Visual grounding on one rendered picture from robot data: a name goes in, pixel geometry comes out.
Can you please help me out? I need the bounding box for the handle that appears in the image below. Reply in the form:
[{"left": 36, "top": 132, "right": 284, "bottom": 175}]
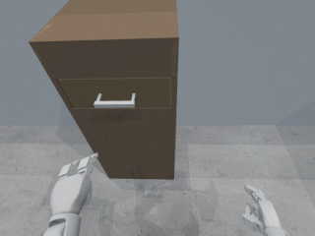
[{"left": 94, "top": 93, "right": 136, "bottom": 108}]

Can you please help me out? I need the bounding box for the drawer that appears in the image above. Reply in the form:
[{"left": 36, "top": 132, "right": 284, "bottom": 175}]
[{"left": 58, "top": 77, "right": 170, "bottom": 108}]

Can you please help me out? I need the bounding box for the left robot hand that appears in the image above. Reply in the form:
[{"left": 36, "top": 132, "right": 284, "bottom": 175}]
[{"left": 50, "top": 152, "right": 98, "bottom": 216}]

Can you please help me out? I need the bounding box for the left robot forearm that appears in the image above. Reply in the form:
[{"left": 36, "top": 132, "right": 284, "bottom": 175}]
[{"left": 43, "top": 212, "right": 82, "bottom": 236}]

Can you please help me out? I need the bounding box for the right robot hand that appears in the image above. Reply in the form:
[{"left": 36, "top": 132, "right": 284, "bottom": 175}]
[{"left": 242, "top": 184, "right": 283, "bottom": 235}]

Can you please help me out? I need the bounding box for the cabinet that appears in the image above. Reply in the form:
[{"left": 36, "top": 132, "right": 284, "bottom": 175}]
[{"left": 29, "top": 0, "right": 179, "bottom": 180}]

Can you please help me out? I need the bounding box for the right robot forearm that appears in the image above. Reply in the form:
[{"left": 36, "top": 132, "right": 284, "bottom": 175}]
[{"left": 263, "top": 226, "right": 289, "bottom": 236}]

